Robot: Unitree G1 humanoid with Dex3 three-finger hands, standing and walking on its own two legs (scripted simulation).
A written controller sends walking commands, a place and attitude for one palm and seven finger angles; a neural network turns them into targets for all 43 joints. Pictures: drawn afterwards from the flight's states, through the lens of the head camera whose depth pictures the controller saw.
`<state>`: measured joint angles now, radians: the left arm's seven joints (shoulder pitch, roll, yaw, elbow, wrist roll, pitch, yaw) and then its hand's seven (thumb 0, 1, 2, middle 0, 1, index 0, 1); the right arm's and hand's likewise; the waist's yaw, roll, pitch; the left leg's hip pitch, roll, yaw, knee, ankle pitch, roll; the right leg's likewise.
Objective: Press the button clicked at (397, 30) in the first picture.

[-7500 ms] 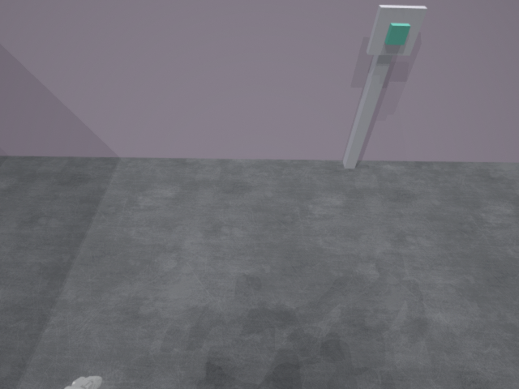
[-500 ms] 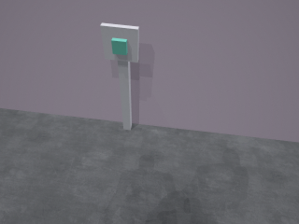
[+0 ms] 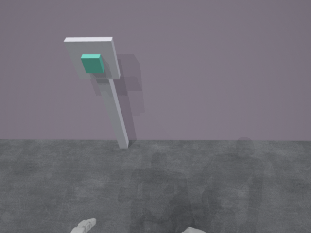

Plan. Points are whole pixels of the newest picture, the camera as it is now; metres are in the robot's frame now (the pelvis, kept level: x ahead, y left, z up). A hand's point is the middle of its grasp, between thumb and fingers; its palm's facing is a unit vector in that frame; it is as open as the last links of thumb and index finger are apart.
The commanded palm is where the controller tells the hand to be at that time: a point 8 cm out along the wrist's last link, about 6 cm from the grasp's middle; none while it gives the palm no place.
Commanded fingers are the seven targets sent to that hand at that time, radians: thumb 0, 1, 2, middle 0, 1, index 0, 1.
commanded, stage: take the last steps up to it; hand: left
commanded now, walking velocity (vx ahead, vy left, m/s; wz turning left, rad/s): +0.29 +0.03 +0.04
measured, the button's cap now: (93, 63) +0.72 +0.27 +0.02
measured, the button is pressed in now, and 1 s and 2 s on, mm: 0 0 0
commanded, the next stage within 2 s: come to a stop and stand still in 0.32 s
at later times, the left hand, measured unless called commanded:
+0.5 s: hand out of the picture +0.11 +0.21 -0.17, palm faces +0.08 -0.99 -0.14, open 7.4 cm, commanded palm none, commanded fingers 0.00 0.90 0.90 -0.20 -0.30 -0.20 -0.30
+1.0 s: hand (103, 193) +0.25 +0.18 -0.13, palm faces -0.02 -0.96 -0.29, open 7.4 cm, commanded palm none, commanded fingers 0.00 0.90 0.90 -0.20 -0.30 -0.20 -0.30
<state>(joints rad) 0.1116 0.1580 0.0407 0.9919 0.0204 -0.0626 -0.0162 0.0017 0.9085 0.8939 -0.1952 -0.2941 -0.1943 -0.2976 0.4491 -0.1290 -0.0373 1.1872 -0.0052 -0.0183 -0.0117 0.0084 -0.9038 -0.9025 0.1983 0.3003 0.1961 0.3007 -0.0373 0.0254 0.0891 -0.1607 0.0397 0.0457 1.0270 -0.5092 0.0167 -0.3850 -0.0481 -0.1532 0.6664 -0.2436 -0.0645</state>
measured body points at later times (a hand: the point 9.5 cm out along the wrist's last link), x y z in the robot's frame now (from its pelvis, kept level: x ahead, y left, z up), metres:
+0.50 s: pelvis +0.17 +0.05 +0.01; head +0.18 +0.07 +0.46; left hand +0.11 +0.26 -0.16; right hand +0.27 -0.17 -0.13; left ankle +0.22 +0.14 -0.72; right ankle +0.10 -0.07 -0.67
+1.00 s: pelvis +0.17 -0.01 +0.02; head +0.19 -0.05 +0.46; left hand +0.25 +0.23 -0.11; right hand +0.20 -0.25 -0.16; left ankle +0.16 +0.13 -0.66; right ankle +0.20 -0.11 -0.72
